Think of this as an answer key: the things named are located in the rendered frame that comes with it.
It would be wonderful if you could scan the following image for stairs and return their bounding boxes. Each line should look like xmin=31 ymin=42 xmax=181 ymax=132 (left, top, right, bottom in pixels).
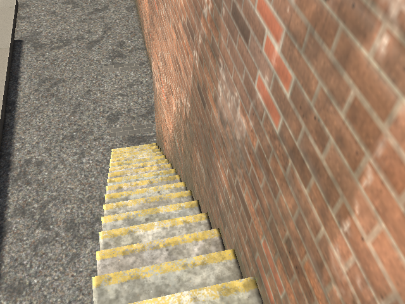
xmin=92 ymin=143 xmax=263 ymax=304

